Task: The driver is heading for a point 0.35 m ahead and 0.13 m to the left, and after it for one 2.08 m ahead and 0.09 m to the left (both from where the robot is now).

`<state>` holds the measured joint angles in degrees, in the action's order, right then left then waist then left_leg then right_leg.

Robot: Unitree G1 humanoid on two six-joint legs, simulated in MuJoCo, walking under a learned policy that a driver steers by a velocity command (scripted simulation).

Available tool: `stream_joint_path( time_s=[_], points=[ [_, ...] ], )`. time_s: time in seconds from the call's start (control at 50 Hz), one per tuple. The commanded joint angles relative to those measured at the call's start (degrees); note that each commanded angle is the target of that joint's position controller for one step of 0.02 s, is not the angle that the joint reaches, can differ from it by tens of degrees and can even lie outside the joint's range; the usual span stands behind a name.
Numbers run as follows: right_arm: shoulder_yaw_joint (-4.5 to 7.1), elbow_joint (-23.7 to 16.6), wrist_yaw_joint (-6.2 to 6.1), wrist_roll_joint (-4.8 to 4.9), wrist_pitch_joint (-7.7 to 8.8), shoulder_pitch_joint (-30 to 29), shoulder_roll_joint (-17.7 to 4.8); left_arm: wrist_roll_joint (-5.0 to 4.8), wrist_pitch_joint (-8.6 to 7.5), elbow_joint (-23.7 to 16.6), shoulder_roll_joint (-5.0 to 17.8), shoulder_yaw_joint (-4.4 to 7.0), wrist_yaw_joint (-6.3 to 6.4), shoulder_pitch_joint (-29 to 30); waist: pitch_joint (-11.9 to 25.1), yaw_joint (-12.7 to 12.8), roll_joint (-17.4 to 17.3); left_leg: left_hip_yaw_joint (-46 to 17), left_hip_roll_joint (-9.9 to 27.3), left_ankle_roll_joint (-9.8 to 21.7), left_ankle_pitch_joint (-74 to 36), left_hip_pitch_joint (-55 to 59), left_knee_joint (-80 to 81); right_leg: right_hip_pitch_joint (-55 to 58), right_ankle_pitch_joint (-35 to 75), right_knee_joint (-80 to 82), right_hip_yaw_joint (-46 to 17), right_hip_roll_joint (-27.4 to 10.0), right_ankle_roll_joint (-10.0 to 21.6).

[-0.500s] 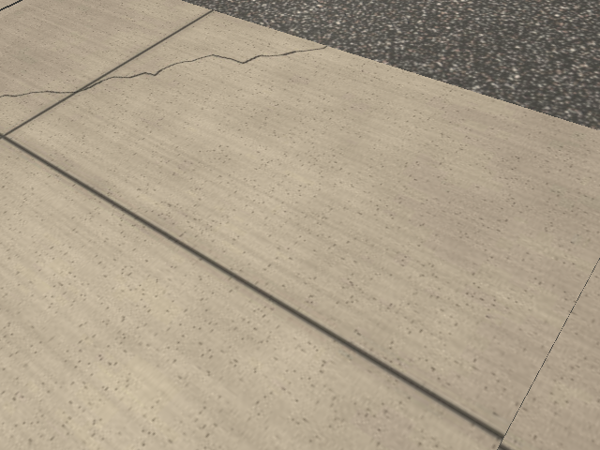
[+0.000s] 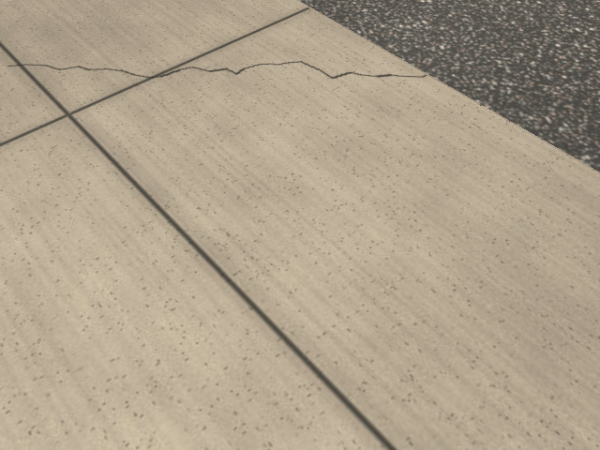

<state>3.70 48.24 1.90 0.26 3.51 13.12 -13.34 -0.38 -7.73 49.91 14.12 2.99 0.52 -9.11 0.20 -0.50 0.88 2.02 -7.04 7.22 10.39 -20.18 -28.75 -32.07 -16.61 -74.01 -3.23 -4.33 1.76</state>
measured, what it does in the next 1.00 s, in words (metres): walks ahead, turning left: right foot, then left foot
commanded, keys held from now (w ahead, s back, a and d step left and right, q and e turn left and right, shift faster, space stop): w+q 0.76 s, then w+e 0.24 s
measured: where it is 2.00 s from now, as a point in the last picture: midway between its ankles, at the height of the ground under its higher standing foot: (204, 261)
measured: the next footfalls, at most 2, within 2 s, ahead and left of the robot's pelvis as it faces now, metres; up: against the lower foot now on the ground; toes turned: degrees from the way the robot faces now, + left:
right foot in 0.34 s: +0.38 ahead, -0.11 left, +0.00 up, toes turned +17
left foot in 0.86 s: +0.53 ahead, +0.25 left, +0.00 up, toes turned +32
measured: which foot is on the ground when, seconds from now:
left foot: down 0.00-0.36, up 0.38-0.84, down 0.86-1.00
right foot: up 0.00-0.32, down 0.34-0.88, up 0.90-1.00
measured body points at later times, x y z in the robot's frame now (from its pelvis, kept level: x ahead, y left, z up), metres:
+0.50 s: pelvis +0.28 -0.03 +0.01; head +0.30 -0.03 +0.46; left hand +0.35 +0.26 -0.09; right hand +0.44 -0.28 -0.11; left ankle +0.17 +0.07 -0.63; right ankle +0.34 -0.12 -0.73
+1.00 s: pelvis +0.49 +0.13 +0.00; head +0.52 +0.16 +0.45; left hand +0.42 +0.41 -0.13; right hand +0.76 -0.02 -0.09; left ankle +0.49 +0.23 -0.73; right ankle +0.49 -0.06 -0.63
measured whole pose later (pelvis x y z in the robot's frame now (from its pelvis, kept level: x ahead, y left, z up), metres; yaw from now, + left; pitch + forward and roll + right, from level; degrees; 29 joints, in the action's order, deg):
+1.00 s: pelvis +0.49 +0.13 +0.00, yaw +28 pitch +2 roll -1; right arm 3.0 38.8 1.6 -0.1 3.5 9.7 -14.1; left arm -2.0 -4.4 48.7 17.1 3.4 -0.6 -16.1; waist -2.3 1.2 1.5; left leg 4.2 -0.5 3.2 11.4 -21.2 -30.5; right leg -24.9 -22.8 -68.8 -1.2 -4.8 0.3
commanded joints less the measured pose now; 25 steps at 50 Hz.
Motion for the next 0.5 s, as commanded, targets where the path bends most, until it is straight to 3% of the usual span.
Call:
stream_joint_path(
  time_s=[0.02, 0.06, 0.16, 0.24, 0.3, 0.32, 0.34, 0.36, 0.38, 0.4, 0.42, 0.44, 0.46, 0.5],
  points=[
    [0.75, -4.24, -0.79, 0.62, 1.33, -1.77, -5.06, 1.18, 1.20, -4.19, 3.54, 1.22, 0.54, -3.00, 0.58, 3.43, -1.08, -18.70, 13.25, 9.68, -4.64, 1.49, 17.06, -5.39, 3.02, 7.37, -0.12, -2.68, -1.31],
    [1.21, -4.57, -1.79, 0.50, 1.32, 1.04, -7.10, 2.08, 1.51, -6.57, 3.58, 1.26, 0.84, 2.44, 0.22, 1.88, -1.85, -17.65, 12.57, 9.42, -7.69, 0.61, 17.79, -5.90, 9.22, 15.82, 1.22, -1.47, -3.22],
    [1.85, -4.58, -2.73, 1.13, 0.68, 7.41, -8.60, 0.72, 1.13, -10.25, 2.49, 0.62, 0.37, 13.92, 0.04, -2.94, -4.97, -18.32, 11.84, 6.55, -6.34, 5.71, 15.66, -3.33, 20.22, 37.85, 0.60, 2.82, -4.60],
    [2.02, -4.12, -2.83, 1.40, -0.02, 10.72, -8.45, 0.03, 0.05, -13.03, 4.30, 0.79, -0.97, 18.47, 0.42, -4.78, -5.76, -23.63, 13.90, 5.99, -6.23, 13.67, 10.55, -2.55, 18.29, 45.38, -0.90, 4.39, -3.93],
    [2.42, -4.72, -3.33, 1.28, -0.85, 9.89, -9.11, -0.19, -1.12, -13.21, 6.22, 1.53, -1.66, 15.86, 1.37, -2.84, -8.38, -27.33, 14.42, 5.04, -9.71, 15.83, 5.45, 4.63, 12.63, 49.55, -0.60, 5.80, -2.09],
    [2.34, -5.48, -3.39, 1.28, -0.98, 8.34, -8.79, -0.07, -1.43, -12.10, 7.29, 2.18, -1.48, 10.98, 3.22, -0.10, -9.08, -27.04, 12.89, 3.91, -13.45, 14.80, 1.97, 11.74, 13.12, 52.04, 0.20, 6.02, -0.56],
    [1.76, -6.73, -3.15, 0.95, -0.71, 6.36, -7.16, 0.71, -1.68, -10.81, 9.54, 3.10, -1.08, 3.41, 8.53, 3.62, -8.40, -24.52, 10.36, 1.95, -15.91, 10.10, -6.84, 24.72, 14.24, 50.49, -2.56, 1.69, 2.44],
    [0.91, -8.77, -3.00, 0.46, -0.27, 5.70, -4.42, 1.59, -1.45, -9.93, 13.39, 4.20, -0.31, -7.01, 16.93, 7.38, -1.43, -18.08, 5.97, -1.27, -7.84, -2.13, -23.60, 42.98, 11.79, 49.16, -14.02, -9.24, 7.41],
    [0.00, -9.68, -2.91, 1.60, 0.23, 14.12, -2.95, 1.36, -0.54, -8.32, 14.92, 4.72, -0.66, -10.59, 23.13, 3.85, 18.45, -12.90, 1.06, -4.18, 23.14, -19.68, -37.81, 57.31, 3.24, 53.06, -37.92, -20.33, 15.28],
    [1.03, -8.08, -3.07, 2.24, 0.05, 13.84, -8.43, 0.35, 0.03, -9.51, 8.88, 3.37, -0.61, -8.71, 17.61, 4.46, 12.30, -13.70, 6.26, -4.81, 21.56, -26.05, -45.42, 53.95, -6.12, 54.44, -38.64, -20.25, 13.76],
    [1.66, -8.68, -2.98, 1.74, -0.30, 8.12, -10.62, 0.21, 0.57, -10.11, 5.92, 2.59, -0.33, -6.49, 9.85, 5.57, 5.90, -12.04, 7.97, -5.42, 15.99, -27.03, -47.32, 45.75, -4.08, 55.56, -29.32, -17.56, 11.01],
    [1.74, -9.43, -2.99, 1.15, -0.43, 5.05, -9.82, 0.70, 1.01, -10.25, 5.76, 2.26, -0.37, -3.85, 5.36, 4.32, 1.72, -10.47, 9.63, -5.68, 11.83, -25.03, -46.28, 37.75, 1.66, 57.38, -22.89, -14.98, 9.54],
    [1.93, -10.25, -2.76, 0.77, -0.45, 3.27, -8.93, 1.03, 1.19, -9.88, 5.06, 1.98, -0.51, -2.45, 2.08, 3.05, 1.83, -10.32, 11.08, -5.72, 9.42, -23.89, -44.16, 32.20, 6.57, 59.02, -18.53, -13.02, 9.13],
    [1.79, -10.77, -2.18, 1.64, -1.08, 3.95, -6.51, 1.19, 0.96, -9.25, 4.28, 1.79, -0.85, -1.54, 0.51, 1.09, 4.39, -9.00, 13.01, -5.51, 7.70, -20.74, -41.67, 26.39, 10.75, 61.96, -11.05, -10.07, 8.45]
  ],
)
